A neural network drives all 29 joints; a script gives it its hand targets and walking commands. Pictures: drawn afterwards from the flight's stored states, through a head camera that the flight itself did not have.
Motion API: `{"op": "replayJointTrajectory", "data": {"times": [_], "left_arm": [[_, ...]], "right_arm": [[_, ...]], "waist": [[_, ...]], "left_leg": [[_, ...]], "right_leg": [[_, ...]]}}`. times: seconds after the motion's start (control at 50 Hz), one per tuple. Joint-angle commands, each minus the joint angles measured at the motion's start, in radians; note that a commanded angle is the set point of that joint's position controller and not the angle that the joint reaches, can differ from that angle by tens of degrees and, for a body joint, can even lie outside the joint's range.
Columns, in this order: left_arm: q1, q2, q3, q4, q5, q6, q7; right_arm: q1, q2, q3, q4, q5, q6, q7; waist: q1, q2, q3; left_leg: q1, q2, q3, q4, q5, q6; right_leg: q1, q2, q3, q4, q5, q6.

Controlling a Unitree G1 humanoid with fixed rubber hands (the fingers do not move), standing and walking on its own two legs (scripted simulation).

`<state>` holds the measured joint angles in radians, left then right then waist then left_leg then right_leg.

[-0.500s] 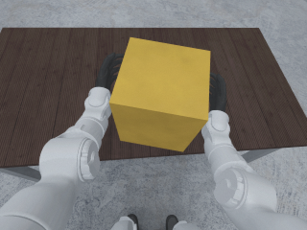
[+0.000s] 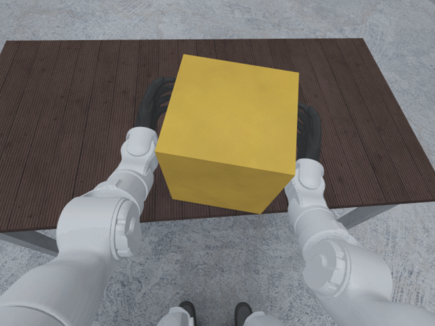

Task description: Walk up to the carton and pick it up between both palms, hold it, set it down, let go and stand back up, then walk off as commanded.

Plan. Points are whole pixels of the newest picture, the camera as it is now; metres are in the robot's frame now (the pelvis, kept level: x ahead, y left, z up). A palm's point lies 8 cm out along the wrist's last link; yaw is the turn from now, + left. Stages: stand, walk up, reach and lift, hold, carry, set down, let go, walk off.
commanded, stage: reach and lift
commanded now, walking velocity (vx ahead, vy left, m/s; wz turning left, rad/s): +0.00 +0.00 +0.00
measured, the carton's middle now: (227, 144) +0.45 -0.03 -0.01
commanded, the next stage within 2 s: none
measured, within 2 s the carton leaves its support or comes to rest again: leaves its support in 0.58 s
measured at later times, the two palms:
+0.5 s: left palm (150, 126) +0.45 +0.12 +0.05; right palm (311, 156) +0.39 -0.18 +0.04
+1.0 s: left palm (139, 111) +0.42 +0.12 +0.14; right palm (337, 140) +0.37 -0.18 +0.13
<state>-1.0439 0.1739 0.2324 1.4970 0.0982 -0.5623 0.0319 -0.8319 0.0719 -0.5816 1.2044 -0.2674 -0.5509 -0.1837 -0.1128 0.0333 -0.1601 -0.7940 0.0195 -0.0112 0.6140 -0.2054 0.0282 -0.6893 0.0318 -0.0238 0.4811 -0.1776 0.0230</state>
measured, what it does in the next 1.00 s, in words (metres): stands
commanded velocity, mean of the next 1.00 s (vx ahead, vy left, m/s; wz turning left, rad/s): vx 0.00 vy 0.00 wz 0.00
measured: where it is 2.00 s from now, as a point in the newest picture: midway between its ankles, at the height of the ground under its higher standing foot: outside the picture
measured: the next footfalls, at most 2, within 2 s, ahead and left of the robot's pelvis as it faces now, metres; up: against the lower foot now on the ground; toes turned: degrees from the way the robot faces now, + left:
none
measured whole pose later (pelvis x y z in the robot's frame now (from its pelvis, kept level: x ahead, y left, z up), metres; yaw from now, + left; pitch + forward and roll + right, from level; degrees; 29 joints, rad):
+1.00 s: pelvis -0.02 +0.00 +0.00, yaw +1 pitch +17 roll -3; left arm -0.92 0.17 -0.05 1.19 -0.03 -0.10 0.12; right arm -0.69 0.03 -0.28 0.77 -0.02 0.05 -0.21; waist -0.11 0.04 -0.31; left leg -0.70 0.00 -0.01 0.57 -0.16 0.03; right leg -0.61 0.02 -0.02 0.48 -0.16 0.02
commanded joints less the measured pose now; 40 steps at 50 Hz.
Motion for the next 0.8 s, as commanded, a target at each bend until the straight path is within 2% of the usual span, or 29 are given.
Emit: {"op": "replayJointTrajectory", "data": {"times": [0.0, 0.02, 0.08, 0.12, 0.14, 0.18, 0.2, 0.22, 0.26, 0.28, 0.32, 0.36, 0.38, 0.4, 0.42, 0.46, 0.48, 0.5, 0.56, 0.58, 0.6, 0.62, 0.64, 0.66, 0.68, 0.72, 0.74, 0.76, 0.78], "left_arm": [[-0.521, -0.636, -0.186, -0.011, 0.117, -0.026, -0.101], [-0.53, -0.633, -0.186, -0.015, 0.109, -0.027, -0.102], [-0.51, -0.64, -0.198, -0.018, 0.103, -0.021, -0.101], [-0.497, -0.655, -0.21, -0.038, 0.102, -0.019, -0.1], [-0.473, -0.657, -0.21, -0.032, 0.097, -0.012, -0.1], [-0.488, -0.659, -0.223, -0.067, 0.095, -0.016, -0.093], [-0.487, -0.659, -0.22, -0.053, 0.098, -0.012, -0.094], [-0.494, -0.676, -0.239, -0.071, 0.072, -0.007, -0.092], [-0.481, -0.671, -0.25, -0.084, 0.062, -0.012, -0.088], [-0.485, -0.689, -0.267, -0.103, 0.049, -0.004, -0.085], [-0.481, -0.691, -0.277, -0.084, 0.033, 0.005, -0.083], [-0.493, -0.713, -0.284, -0.129, 0.018, 0.005, -0.078], [-0.495, -0.72, -0.298, -0.14, -0.002, 0.012, -0.076], [-0.483, -0.732, -0.317, -0.164, -0.004, 0.01, -0.067], [-0.502, -0.754, -0.323, -0.177, -0.02, 0.017, -0.066], [-0.512, -0.793, -0.359, -0.217, -0.048, 0.028, -0.057], [-0.523, -0.801, -0.373, -0.218, -0.064, 0.035, -0.06], [-0.509, -0.821, -0.39, -0.252, -0.082, 0.039, -0.055], [-0.548, -0.88, -0.46, -0.359, -0.14, 0.053, -0.046], [-0.565, -0.885, -0.457, -0.391, -0.141, 0.063, -0.041], [-0.57, -0.915, -0.489, -0.469, -0.158, 0.069, -0.032], [-0.604, -0.914, -0.501, -0.479, -0.159, 0.08, -0.034], [-0.575, -0.92, -0.506, -0.526, -0.167, 0.09, -0.026], [-0.572, -0.946, -0.548, -0.591, -0.194, 0.107, -0.018], [-0.573, -0.939, -0.528, -0.596, -0.18, 0.122, -0.016], [-0.614, -0.927, -0.53, -0.654, -0.182, 0.157, -0.016], [-0.626, -0.931, -0.547, -0.714, -0.19, 0.174, -0.013], [-0.668, -0.935, -0.543, -0.715, -0.194, 0.2, -0.01], [-0.652, -0.926, -0.54, -0.739, -0.195, 0.223, -0.01]], "right_arm": [[-0.634, 0.514, 0.343, -0.071, -0.181, -0.083, 0.174], [-0.642, 0.506, 0.357, -0.085, -0.162, -0.081, 0.177], [-0.627, 0.521, 0.385, -0.083, -0.147, -0.072, 0.178], [-0.608, 0.51, 0.392, -0.081, -0.146, -0.073, 0.18], [-0.614, 0.501, 0.399, -0.097, -0.131, -0.069, 0.181], [-0.619, 0.517, 0.43, -0.098, -0.12, -0.068, 0.183], [-0.621, 0.516, 0.434, -0.098, -0.118, -0.065, 0.183], [-0.635, 0.51, 0.437, -0.113, -0.115, -0.057, 0.181], [-0.61, 0.514, 0.475, -0.1, -0.09, -0.05, 0.184], [-0.614, 0.525, 0.478, -0.116, -0.089, -0.044, 0.187], [-0.633, 0.515, 0.498, -0.151, -0.06, -0.029, 0.182], [-0.629, 0.55, 0.535, -0.154, -0.042, -0.014, 0.186], [-0.649, 0.54, 0.546, -0.178, -0.025, -0.004, 0.188], [-0.636, 0.556, 0.581, -0.186, -0.008, 0.004, 0.194], [-0.637, 0.573, 0.59, -0.208, 0.005, 0.021, 0.188], [-0.654, 0.598, 0.624, -0.258, 0.037, 0.041, 0.187], [-0.671, 0.606, 0.637, -0.289, 0.042, 0.054, 0.182], [-0.677, 0.637, 0.675, -0.334, 0.074, 0.071, 0.181], [-0.691, 0.7, 0.765, -0.449, 0.146, 0.129, 0.177], [-0.689, 0.709, 0.784, -0.456, 0.165, 0.156, 0.174], [-0.69, 0.741, 0.835, -0.51, 0.197, 0.176, 0.171], [-0.702, 0.755, 0.855, -0.527, 0.205, 0.196, 0.171], [-0.696, 0.753, 0.884, -0.563, 0.237, 0.216, 0.171], [-0.688, 0.753, 0.912, -0.609, 0.255, 0.241, 0.171], [-0.706, 0.756, 0.945, -0.639, 0.286, 0.26, 0.17], [-0.706, 0.742, 0.946, -0.649, 0.3, 0.311, 0.17], [-0.703, 0.737, 0.955, -0.662, 0.317, 0.329, 0.171], [-0.741, 0.716, 0.94, -0.674, 0.324, 0.352, 0.173], [-0.738, 0.721, 0.951, -0.697, 0.338, 0.371, 0.172]], "waist": [[0.034, 0.118, -0.933], [0.034, 0.103, -0.942], [0.04, 0.115, -0.963], [0.027, 0.129, -0.986], [0.03, 0.121, -0.975], [0.052, 0.144, -0.992], [0.052, 0.129, -0.995], [0.025, 0.12, -1.013], [0.039, 0.136, -1.017], [0.043, 0.151, -1.058], [0.034, 0.134, -1.038], [0.04, 0.134, -1.063], [0.028, 0.142, -1.064], [0.047, 0.138, -1.087], [0.035, 0.133, -1.108], [0.035, 0.154, -1.111], [0.019, 0.128, -1.103], [0.027, 0.132, -1.132], [0.023, 0.137, -1.135], [0.033, 0.14, -1.103], [0.028, 0.129, -1.108], [0.039, 0.146, -1.102], [0.045, 0.134, -1.093], [0.04, 0.147, -1.102], [0.051, 0.126, -1.1], [0.06, 0.125, -1.027], [0.055, 0.141, -1.039], [0.053, 0.134, -1.016], [0.061, 0.134, -1.018]], "left_leg": [[0.63, 0.038, 0.02, -0.007, 0.456, -0.117], [0.617, 0.037, 0.022, -0.01, 0.452, -0.112], [0.626, 0.037, 0.019, 0.002, 0.501, -0.109], [0.669, 0.04, 0.008, 0.002, 0.534, -0.116], [0.662, 0.032, 0.016, -0.002, 0.536, -0.108], [0.67, 0.039, 0.016, 0.009, 0.565, -0.111], [0.668, 0.034, 0.017, 0.01, 0.568, -0.114], [0.664, 0.032, 0.012, 0.012, 0.566, -0.11], [0.668, 0.029, 0.015, 0.014, 0.572, -0.107], [0.68, 0.031, 0.007, 0.012, 0.58, -0.111], [0.675, 0.031, 0.004, 0.009, 0.578, -0.105], [0.653, 0.02, 0.011, 0.017, 0.596, -0.103], [0.668, 0.023, 0.006, 0.019, 0.597, -0.103], [0.682, 0.025, -0.001, 0.026, 0.636, -0.106], [0.675, 0.021, -0.002, 0.025, 0.613, -0.1], [0.687, 0.019, -0.009, 0.025, 0.623, -0.104], [0.673, 0.016, -0.005, 0.032, 0.609, -0.101], [0.665, 0.01, -0.01, 0.034, 0.604, -0.095], [0.635, -0.005, -0.023, 0.03, 0.538, -0.091], [0.633, -0.003, -0.024, 0.023, 0.522, -0.089], [0.645, -0.004, -0.035, 0.022, 0.533, -0.09], [0.64, -0.008, -0.034, 0.02, 0.512, -0.089], [0.638, -0.011, -0.036, 0.013, 0.497, -0.085], [0.667, -0.011, -0.045, 0.018, 0.514, -0.09], [0.662, -0.015, -0.05, 0.018, 0.504, -0.083], [0.645, -0.02, -0.055, -0.016, 0.41, -0.078], [0.678, -0.014, -0.065, -0.018, 0.425, -0.079], [0.695, -0.013, -0.064, -0.036, 0.392, -0.079], [0.704, -0.016, -0.061, -0.035, 0.398, -0.08]], "right_leg": [[0.193, 0.039, -0.068, -0.037, 0.343, -0.049], [0.207, 0.04, -0.062, -0.034, 0.353, -0.046], [0.214, 0.045, -0.059, -0.015, 0.389, -0.042], [0.194, 0.047, -0.061, -0.031, 0.392, -0.047], [0.206, 0.047, -0.06, -0.039, 0.398, -0.047], [0.201, 0.048, -0.052, -0.027, 0.397, -0.043], [0.206, 0.049, -0.051, -0.027, 0.41, -0.041], [0.224, 0.048, -0.055, -0.024, 0.436, -0.041], [0.229, 0.05, -0.044, -0.02, 0.431, -0.041], [0.224, 0.055, -0.046, -0.018, 0.432, -0.04], [0.233, 0.053, -0.041, -0.024, 0.433, -0.038], [0.277, 0.051, -0.034, -0.002, 0.495, -0.038], [0.269, 0.049, -0.032, -0.003, 0.491, -0.036], [0.272, 0.053, -0.028, 0.001, 0.499, -0.034], [0.287, 0.048, -0.021, -0.001, 0.5, -0.034], [0.273, 0.053, -0.02, 0.003, 0.488, -0.032], [0.274, 0.048, -0.021, 0.002, 0.492, -0.029], [0.301, 0.047, -0.011, 0.011, 0.518, -0.025], [0.343, 0.038, 0.008, 0.029, 0.51, -0.02], [0.362, 0.032, 0.017, 0.025, 0.497, -0.021], [0.384, 0.029, 0.018, 0.021, 0.503, -0.017], [0.364, 0.033, 0.018, 0.029, 0.476, -0.017], [0.391, 0.028, 0.025, 0.024, 0.48, -0.018], [0.379, 0.034, 0.027, 0.026, 0.469, -0.017], [0.404, 0.025, 0.035, 0.022, 0.485, -0.015], [0.397, 0.019, 0.044, 0.006, 0.388, -0.013], [0.388, 0.018, 0.036, 0.002, 0.372, -0.015], [0.358, 0.027, 0.03, -0.009, 0.309, -0.016], [0.369, 0.021, 0.031, -0.02, 0.314, -0.018]]}}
